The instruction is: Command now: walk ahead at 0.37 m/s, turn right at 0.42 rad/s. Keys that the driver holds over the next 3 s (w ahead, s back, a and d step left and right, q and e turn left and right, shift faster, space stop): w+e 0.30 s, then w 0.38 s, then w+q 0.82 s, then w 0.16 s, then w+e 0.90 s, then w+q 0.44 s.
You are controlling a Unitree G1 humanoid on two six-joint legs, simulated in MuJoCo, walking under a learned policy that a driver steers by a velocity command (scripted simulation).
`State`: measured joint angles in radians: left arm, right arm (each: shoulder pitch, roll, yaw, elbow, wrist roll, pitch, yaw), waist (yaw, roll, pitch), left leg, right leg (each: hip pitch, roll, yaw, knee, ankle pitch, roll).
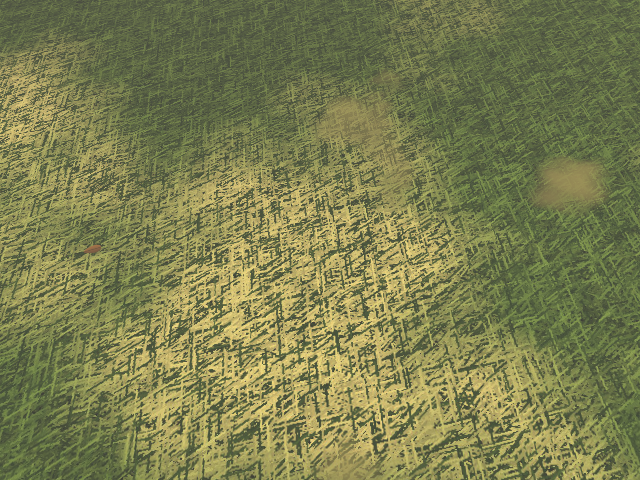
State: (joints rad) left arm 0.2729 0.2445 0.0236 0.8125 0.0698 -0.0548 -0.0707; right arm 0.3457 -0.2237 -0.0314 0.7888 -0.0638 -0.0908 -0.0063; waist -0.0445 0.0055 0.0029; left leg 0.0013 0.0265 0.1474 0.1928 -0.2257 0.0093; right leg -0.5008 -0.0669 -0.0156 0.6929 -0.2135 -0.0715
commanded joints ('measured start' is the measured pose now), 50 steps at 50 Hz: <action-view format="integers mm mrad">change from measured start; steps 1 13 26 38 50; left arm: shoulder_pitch -92 150 398 416 -222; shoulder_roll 64 95 52 44 46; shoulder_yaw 11 22 -13 -31 4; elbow -88 -43 71 109 -191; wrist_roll -10 -25 9 -138 -91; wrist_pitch -34 -96 -59 -63 -44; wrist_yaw -3 13 51 65 100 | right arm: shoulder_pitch -54 -172 -415 410 0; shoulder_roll -171 -101 -24 -190 -211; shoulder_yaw -38 32 84 -34 -46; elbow -46 -69 -145 144 84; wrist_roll -2 -31 -43 92 122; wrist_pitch -15 -52 -2 24 -7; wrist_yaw -7 1 51 35 -34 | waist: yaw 4 76 233 -117 64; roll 83 -56 -40 236 75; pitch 78 17 48 -457 49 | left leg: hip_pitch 13 -692 -767 832 -431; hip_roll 307 81 60 374 89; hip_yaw -136 -239 -167 -513 -377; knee -101 1003 315 560 -2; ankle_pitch -121 -178 807 1135 194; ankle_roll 193 36 8 343 193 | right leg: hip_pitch -61 390 290 -598 100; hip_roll -10 -156 42 178 47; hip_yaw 9 476 306 216 105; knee -62 -407 -86 1495 -118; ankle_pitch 21 66 -105 -665 402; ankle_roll -15 -237 -178 80 155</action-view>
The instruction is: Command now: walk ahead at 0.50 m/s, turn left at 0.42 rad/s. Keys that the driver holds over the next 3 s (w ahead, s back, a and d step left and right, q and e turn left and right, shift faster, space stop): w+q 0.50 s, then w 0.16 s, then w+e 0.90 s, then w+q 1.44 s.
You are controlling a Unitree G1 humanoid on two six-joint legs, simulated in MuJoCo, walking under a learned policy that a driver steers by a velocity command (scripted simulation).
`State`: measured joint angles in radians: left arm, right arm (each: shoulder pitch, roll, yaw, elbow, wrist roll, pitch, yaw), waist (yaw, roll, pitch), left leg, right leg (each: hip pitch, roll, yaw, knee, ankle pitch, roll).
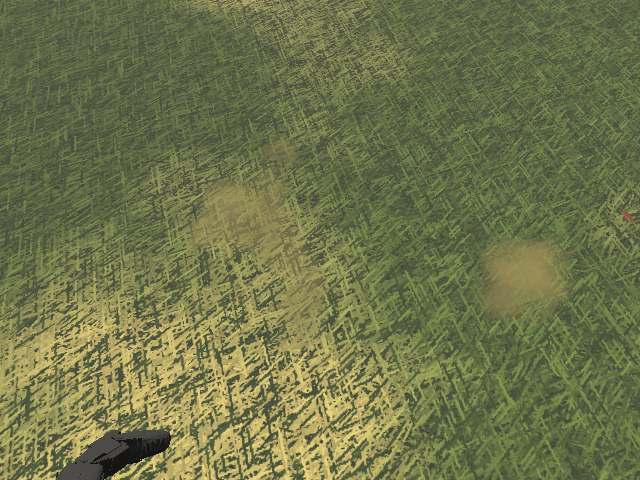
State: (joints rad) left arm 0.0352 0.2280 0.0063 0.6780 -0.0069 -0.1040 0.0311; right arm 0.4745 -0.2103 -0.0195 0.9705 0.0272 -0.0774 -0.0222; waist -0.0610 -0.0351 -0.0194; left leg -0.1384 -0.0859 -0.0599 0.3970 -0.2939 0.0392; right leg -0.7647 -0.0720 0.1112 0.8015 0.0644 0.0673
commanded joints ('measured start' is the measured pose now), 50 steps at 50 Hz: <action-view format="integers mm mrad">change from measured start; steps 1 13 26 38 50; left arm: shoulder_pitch -32 109 257 180 -40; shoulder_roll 81 91 204 160 63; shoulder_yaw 29 76 127 97 62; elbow -66 33 165 170 96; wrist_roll -15 21 -16 -24 -16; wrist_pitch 8 6 18 -6 31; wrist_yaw -7 -36 -6 -27 -62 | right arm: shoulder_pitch -91 -126 -474 -263 -163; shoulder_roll -193 -119 -88 -119 -161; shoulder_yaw -60 -78 -62 -78 -84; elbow -90 -202 -328 -229 -102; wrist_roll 31 -1 -11 -36 -27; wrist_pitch -9 53 57 2 -27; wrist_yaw -18 4 61 41 7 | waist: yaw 56 45 120 42 -7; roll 90 -108 -26 123 67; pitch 87 -13 76 -58 103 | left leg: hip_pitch -207 -561 -533 66 110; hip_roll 210 190 170 324 304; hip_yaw -197 -40 49 -197 168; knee -160 793 283 -167 -284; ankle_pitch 220 0 237 260 445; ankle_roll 149 -15 10 199 114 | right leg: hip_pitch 331 570 723 82 77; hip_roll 57 -183 -229 -111 -12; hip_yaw -25 152 -197 -40 -94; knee -294 -594 -628 395 -170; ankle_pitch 123 -240 -120 -339 107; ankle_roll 8 -227 -198 -98 -114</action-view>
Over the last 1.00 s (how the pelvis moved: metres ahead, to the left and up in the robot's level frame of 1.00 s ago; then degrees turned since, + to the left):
0.57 -0.15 -0.18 -9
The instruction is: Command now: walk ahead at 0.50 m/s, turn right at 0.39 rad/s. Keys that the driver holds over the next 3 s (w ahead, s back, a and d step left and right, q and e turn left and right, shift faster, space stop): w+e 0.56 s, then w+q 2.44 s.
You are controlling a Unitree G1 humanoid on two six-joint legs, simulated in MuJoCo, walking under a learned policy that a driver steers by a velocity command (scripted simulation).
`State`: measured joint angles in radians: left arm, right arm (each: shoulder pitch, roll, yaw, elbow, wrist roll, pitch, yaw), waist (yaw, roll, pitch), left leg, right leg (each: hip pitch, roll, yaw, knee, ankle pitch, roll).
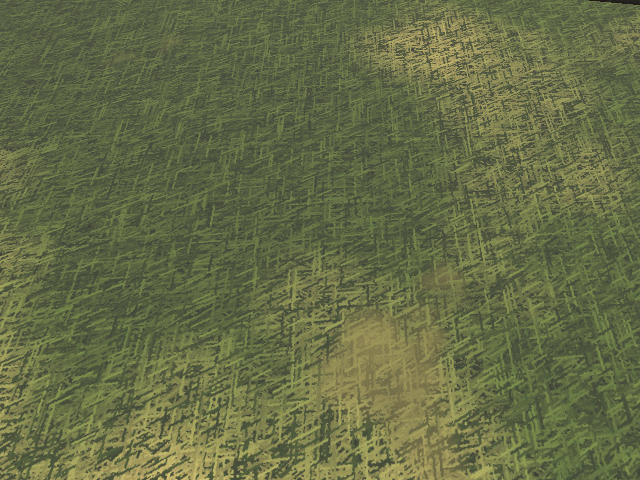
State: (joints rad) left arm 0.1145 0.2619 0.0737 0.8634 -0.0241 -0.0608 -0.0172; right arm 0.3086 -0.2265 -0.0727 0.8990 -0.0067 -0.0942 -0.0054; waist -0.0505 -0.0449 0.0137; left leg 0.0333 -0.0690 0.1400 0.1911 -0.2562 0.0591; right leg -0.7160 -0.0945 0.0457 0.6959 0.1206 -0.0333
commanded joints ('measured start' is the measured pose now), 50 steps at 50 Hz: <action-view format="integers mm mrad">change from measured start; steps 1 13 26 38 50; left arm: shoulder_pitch -139 144 210 87 -150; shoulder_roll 29 141 164 126 80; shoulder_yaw -8 40 44 15 -6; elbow -103 -116 -125 -204 -279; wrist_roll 0 2 -7 38 12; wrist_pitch -11 -10 7 -40 -58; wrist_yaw -21 -9 32 31 5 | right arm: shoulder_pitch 22 -147 -376 -72 78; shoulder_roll -145 -156 -122 -151 -204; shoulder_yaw -31 -11 -6 -10 -30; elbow -18 -136 -240 -156 -121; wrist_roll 9 33 16 6 38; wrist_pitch -3 -64 -22 -12 36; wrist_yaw -10 7 11 34 -9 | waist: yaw -23 109 124 18 -18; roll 75 67 -45 111 145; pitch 75 -117 -18 -32 -16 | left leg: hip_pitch -6 -798 -503 -80 -246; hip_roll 303 141 75 276 205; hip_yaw -22 -238 -210 -622 -518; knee -58 1077 328 50 72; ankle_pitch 439 -125 335 78 140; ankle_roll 92 -36 -120 178 140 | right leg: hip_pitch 7 817 476 14 319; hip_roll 15 -133 1 34 116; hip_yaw -37 430 276 64 27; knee -84 -413 -398 431 -192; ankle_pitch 20 -231 -236 -447 -147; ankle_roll -21 -298 -179 0 70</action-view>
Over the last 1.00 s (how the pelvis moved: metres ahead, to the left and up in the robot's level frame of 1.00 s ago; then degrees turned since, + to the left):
0.51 0.13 0.00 16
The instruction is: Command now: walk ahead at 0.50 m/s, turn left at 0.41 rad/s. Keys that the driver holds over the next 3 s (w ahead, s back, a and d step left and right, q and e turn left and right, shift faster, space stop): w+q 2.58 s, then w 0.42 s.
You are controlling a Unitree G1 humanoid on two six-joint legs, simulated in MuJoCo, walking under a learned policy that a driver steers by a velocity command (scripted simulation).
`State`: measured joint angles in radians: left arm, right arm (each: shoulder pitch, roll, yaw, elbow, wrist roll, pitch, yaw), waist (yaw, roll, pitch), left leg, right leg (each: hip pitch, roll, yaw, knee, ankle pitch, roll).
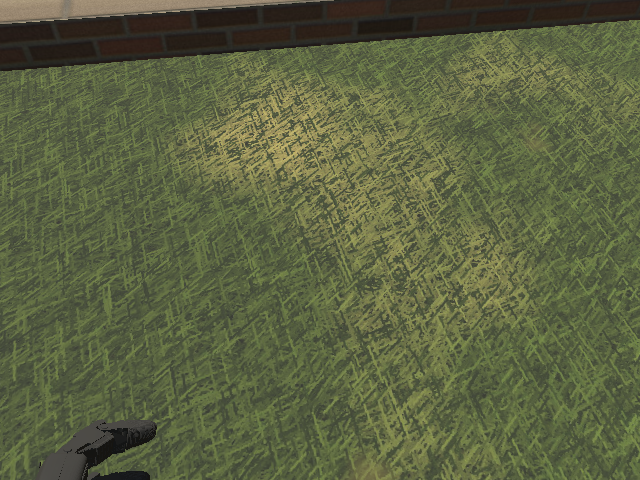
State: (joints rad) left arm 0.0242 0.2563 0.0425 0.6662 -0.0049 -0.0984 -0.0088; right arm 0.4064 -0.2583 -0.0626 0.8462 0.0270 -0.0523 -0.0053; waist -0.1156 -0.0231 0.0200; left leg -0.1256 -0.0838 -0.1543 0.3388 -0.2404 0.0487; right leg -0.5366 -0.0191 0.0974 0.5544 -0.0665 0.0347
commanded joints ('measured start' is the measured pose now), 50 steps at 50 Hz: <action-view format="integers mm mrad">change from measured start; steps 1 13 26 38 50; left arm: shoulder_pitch -56 175 273 213 -68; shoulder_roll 97 94 236 167 151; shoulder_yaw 30 45 84 42 31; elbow -83 27 120 21 -62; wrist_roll -9 13 -22 20 -2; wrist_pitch -25 -14 21 -7 -25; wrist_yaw -4 2 18 13 -19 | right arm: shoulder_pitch -19 -121 -393 -198 -43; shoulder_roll -176 -90 -97 -168 -194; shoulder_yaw -43 -25 -12 -38 -51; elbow -70 -174 -316 -278 -185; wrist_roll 4 0 -6 -26 0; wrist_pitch -2 15 16 -9 12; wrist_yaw -11 6 67 23 -12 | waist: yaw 59 126 165 141 56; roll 129 -89 -45 68 123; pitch -24 1 35 -75 -14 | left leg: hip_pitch -82 -611 -483 -57 -40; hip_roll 224 196 127 254 217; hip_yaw -247 50 204 -209 -244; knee -53 798 295 -107 19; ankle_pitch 108 -37 129 273 114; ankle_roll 142 -47 24 257 156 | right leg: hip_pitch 175 451 599 -87 60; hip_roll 42 -234 -260 -106 12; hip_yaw -23 114 -229 -26 -7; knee -74 -377 -289 542 -51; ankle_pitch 23 -9 425 -225 71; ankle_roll -6 -216 -151 5 3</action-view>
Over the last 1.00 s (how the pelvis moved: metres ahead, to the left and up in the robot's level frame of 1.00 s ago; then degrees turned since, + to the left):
0.57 -0.09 0.00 -15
